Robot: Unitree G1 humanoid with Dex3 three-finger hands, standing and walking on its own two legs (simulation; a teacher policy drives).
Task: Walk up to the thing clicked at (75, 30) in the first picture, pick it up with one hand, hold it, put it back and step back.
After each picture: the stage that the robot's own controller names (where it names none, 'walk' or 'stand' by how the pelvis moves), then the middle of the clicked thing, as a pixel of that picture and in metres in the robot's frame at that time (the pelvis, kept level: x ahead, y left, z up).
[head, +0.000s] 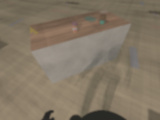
stand; (74, 27) +1.00 +0.24 +0.02
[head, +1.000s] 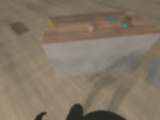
walk; (91, 27) +0.93 +0.10 +0.03
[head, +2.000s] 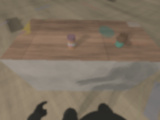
walk; (71, 42) +0.60 +0.19 +0.05
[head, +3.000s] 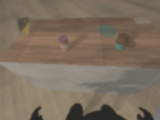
stand; (64, 44) +0.54 +0.26 +0.07
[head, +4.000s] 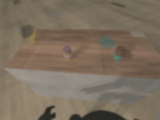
walk; (68, 53) +0.53 +0.22 +0.02
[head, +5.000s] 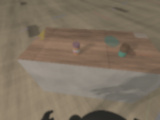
stand; (76, 48) +0.62 +0.16 +0.02
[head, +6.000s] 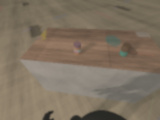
stand; (77, 48) +0.63 +0.15 +0.02
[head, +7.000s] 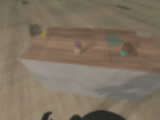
stand; (78, 48) +0.62 +0.15 +0.02
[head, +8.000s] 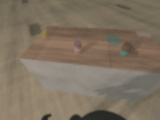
stand; (77, 48) +0.62 +0.15 +0.02
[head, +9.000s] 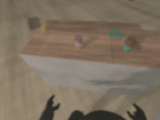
rise first; (78, 42) +0.64 +0.15 +0.02
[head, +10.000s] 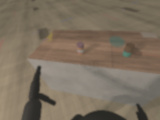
go down; (80, 49) +0.64 +0.17 +0.02
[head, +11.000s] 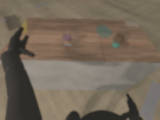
go down; (67, 42) +0.62 +0.16 +0.04
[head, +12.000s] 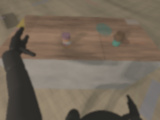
approach; (66, 40) +0.62 +0.17 +0.05
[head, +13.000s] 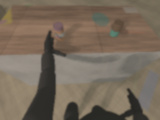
close in; (59, 32) +0.63 +0.18 +0.09
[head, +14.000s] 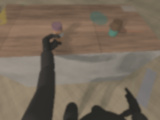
close; (58, 32) +0.62 +0.18 +0.09
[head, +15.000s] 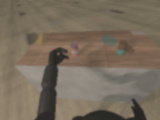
lift; (74, 50) +0.61 +0.16 +0.06
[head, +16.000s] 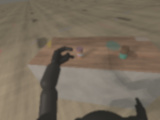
lift; (80, 53) +0.65 +0.15 +0.03
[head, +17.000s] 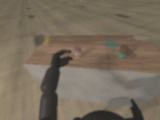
hold; (78, 52) +0.64 +0.16 +0.03
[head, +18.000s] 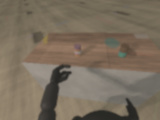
hold; (77, 50) +0.63 +0.16 +0.03
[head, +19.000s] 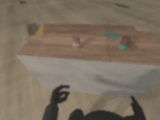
hold; (76, 42) +0.65 +0.16 +0.06
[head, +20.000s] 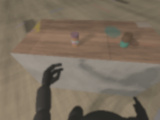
go down; (75, 39) +0.64 +0.16 +0.08
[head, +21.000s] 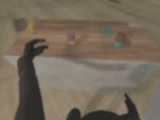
stand; (71, 40) +0.65 +0.16 +0.06
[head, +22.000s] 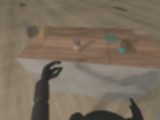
hold; (77, 45) +0.64 +0.15 +0.05
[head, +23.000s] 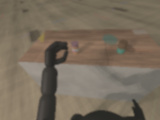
hold; (75, 48) +0.63 +0.17 +0.04
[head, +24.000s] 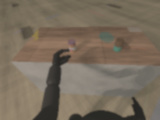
stand; (72, 46) +0.64 +0.17 +0.03
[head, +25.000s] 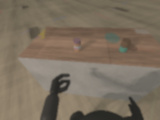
close; (77, 45) +0.65 +0.16 +0.06
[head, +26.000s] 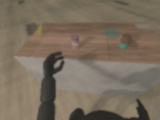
close; (75, 42) +0.64 +0.16 +0.07
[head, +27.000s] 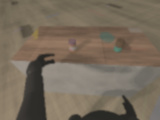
hold; (72, 46) +0.64 +0.16 +0.03
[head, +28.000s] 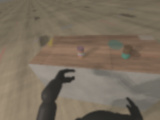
hold; (81, 52) +0.64 +0.15 +0.03
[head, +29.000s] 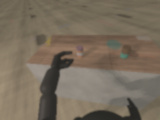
hold; (80, 52) +0.64 +0.15 +0.03
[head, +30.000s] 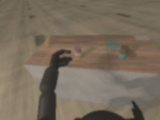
hold; (78, 52) +0.63 +0.16 +0.03
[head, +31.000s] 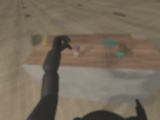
crouch; (76, 51) +0.64 +0.16 +0.02
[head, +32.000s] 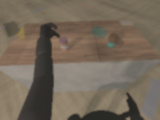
lower; (64, 44) +0.63 +0.18 +0.03
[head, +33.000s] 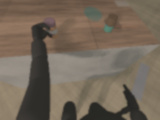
lower; (51, 28) +0.63 +0.18 +0.10
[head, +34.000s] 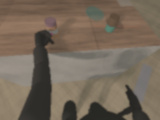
lower; (52, 28) +0.63 +0.19 +0.10
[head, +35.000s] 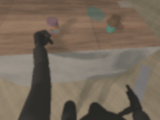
lower; (54, 28) +0.63 +0.18 +0.10
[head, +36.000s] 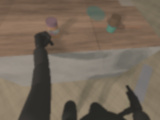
lower; (53, 28) +0.62 +0.18 +0.10
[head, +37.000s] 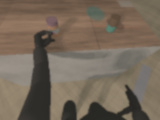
open; (53, 27) +0.63 +0.18 +0.10
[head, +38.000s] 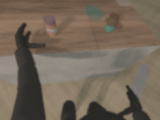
sink last; (51, 27) +0.63 +0.19 +0.09
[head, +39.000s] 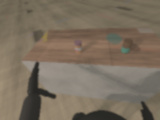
sink last; (78, 46) +0.63 +0.18 +0.06
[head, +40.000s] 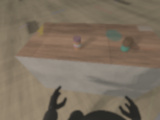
stand; (77, 43) +0.63 +0.17 +0.04
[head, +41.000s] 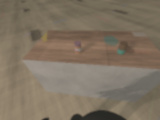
stand; (78, 47) +0.67 +0.16 +0.02
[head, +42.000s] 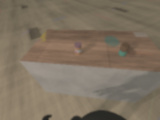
stand; (78, 48) +0.64 +0.15 +0.02
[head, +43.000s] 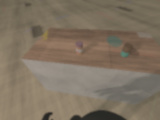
stand; (79, 48) +0.64 +0.13 +0.02
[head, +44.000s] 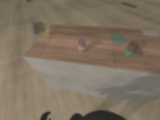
stand; (82, 46) +0.63 +0.12 +0.02
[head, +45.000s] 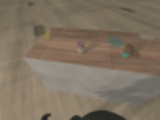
stand; (80, 48) +0.64 +0.13 +0.01
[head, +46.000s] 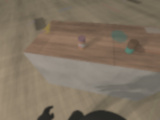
walk; (81, 43) +0.65 +0.13 +0.02
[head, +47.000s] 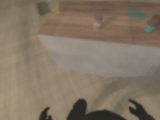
stand; (97, 22) +0.78 +0.04 +0.05
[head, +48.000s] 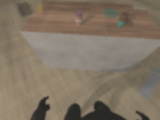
walk; (79, 18) +0.87 +0.16 +0.04
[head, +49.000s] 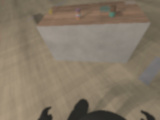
walk; (78, 14) +1.15 +0.24 +0.04
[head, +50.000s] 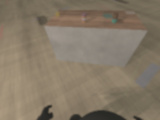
stand; (84, 18) +1.24 +0.15 +0.03
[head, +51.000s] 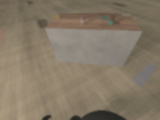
stand; (82, 20) +1.28 +0.16 +0.01
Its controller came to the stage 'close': yes
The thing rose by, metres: 0.00
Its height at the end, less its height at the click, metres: +0.00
